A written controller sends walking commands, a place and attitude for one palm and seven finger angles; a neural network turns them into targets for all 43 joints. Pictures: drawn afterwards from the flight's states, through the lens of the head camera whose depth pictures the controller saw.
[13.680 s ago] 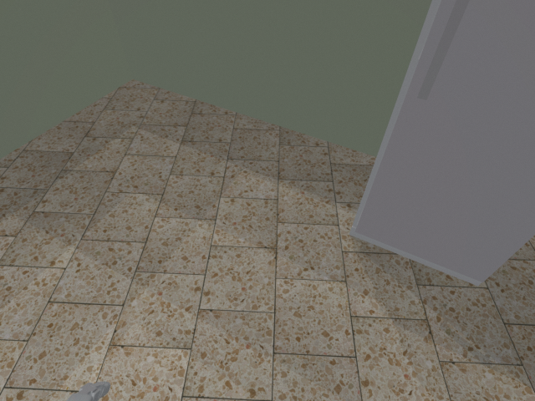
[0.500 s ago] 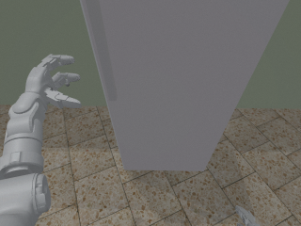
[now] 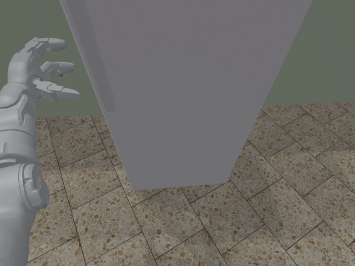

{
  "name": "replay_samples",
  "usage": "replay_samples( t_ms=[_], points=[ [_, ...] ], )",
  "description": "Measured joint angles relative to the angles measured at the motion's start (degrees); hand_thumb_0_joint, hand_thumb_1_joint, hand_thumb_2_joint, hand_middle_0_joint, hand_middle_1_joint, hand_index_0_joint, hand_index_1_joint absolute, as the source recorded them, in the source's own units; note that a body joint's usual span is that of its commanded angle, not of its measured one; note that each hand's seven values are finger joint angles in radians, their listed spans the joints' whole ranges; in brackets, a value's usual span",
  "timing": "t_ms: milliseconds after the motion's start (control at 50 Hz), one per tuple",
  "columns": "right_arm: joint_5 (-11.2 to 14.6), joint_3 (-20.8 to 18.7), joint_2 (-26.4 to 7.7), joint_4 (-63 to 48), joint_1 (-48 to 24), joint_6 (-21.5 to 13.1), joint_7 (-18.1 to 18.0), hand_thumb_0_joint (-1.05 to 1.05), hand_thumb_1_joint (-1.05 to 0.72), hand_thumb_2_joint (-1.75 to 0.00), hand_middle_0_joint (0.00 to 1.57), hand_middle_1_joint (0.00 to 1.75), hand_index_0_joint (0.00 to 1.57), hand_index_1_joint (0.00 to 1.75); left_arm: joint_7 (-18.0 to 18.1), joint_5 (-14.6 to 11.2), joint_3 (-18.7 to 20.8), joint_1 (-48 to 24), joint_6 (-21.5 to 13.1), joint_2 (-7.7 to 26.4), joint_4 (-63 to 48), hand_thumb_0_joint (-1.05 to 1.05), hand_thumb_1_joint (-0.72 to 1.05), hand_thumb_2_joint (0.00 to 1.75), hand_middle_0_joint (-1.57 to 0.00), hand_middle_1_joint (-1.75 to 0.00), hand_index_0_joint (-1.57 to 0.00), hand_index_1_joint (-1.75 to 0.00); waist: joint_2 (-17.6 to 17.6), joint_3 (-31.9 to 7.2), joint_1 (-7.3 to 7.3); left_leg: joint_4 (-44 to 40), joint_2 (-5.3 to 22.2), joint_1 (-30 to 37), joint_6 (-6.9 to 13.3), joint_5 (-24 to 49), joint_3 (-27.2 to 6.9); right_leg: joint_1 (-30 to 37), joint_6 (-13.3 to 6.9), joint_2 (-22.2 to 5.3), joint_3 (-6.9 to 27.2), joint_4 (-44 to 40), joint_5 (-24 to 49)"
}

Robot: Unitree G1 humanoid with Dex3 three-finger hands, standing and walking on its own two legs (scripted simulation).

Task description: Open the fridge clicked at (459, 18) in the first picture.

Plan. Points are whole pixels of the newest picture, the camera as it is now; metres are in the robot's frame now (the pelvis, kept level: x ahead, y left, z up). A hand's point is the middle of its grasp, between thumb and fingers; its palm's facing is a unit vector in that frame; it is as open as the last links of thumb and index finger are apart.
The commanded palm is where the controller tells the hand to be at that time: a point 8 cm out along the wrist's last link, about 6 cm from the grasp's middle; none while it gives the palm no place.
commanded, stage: move the hooked fingers beside the handle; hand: left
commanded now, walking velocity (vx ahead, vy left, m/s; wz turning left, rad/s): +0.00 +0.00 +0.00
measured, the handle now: (95, 51) +0.54 +0.16 +0.19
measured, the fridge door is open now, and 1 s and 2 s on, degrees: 0 0 0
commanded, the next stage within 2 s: feel for the door with the fingertips in 0.70 s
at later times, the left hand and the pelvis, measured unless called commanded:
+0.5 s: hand (62, 77) +0.47 +0.22 +0.18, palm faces +0.04 -1.00 -0.02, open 14.0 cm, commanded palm +0.45 +0.27 +0.18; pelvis +0.01 +0.00 +0.00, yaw +0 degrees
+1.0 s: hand (65, 80) +0.45 +0.21 +0.19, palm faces +0.01 -1.00 -0.01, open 14.0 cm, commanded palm +0.44 +0.26 +0.18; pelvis +0.00 +0.00 +0.00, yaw +1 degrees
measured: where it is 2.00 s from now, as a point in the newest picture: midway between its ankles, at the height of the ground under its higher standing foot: outside the picture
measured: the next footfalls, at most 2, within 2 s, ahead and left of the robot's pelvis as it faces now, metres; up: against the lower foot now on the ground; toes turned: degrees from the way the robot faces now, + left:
none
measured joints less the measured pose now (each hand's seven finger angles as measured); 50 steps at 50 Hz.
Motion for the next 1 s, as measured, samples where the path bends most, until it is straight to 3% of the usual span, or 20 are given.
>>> replay_samples(
  t_ms=[140,340,820,1000],
  points=[
    [-0.1,-0.5,-0.1,-0.2,1.5,1.1,0.5,0.01,-0.9,-0.9,0.2,0.3,0.21,0.3,-1.1,-1.3,0.2,1.7,-1.1,-0.7,-1.3,-0.01,-0.5,0.3,-0.3,-1.2,-0.3,-1.2,0.1,-0.9,0.17,0.6,0.1,-0.8,0.2,-0.7,0.5,-0.8,0.3,0.1,0.5,0.2,-0.3],
    [-0.1,-0.5,1.0,-1.6,-0.1,1.5,1.1,0.01,-0.9,-0.9,0.2,0.3,0.21,0.3,1.4,-1.7,-0.5,5.7,0.5,-4.3,-7.4,-0.01,-0.5,0.3,-0.3,-1.2,-0.3,-1.2,0.4,-1.6,1.19,0.7,0.0,0.5,0.4,-1.5,0.4,0.7,0.5,0.0,0.4,0.0,-0.9],
    [0.3,-0.1,0.7,-3.0,-2.5,2.5,0.6,0.0,-0.9,-0.9,0.2,0.3,0.21,0.3,1.3,-2.6,-1.4,8.0,2.2,-5.3,-10.1,-0.01,-0.5,0.3,-0.3,-1.2,-0.3,-1.2,0.6,-1.3,2.59,0.2,0.1,2.2,-0.1,-1.3,-0.3,2.4,0.0,0.0,-0.3,0.1,-1.3],
    [0.5,-0.1,0.6,-1.5,-2.3,1.7,0.0,0.0,-0.9,-0.9,0.2,0.3,0.21,0.3,1.7,-3.5,-4.5,5.7,2.2,-6.5,-9.4,-0.01,-0.5,0.3,-0.3,-1.2,-0.29,-1.2,0.7,-0.9,2.62,0.3,-0.2,2.0,-0.1,-0.7,-1.1,2.7,-0.1,-0.1,-1.0,-0.1,-0.9]
  ],
)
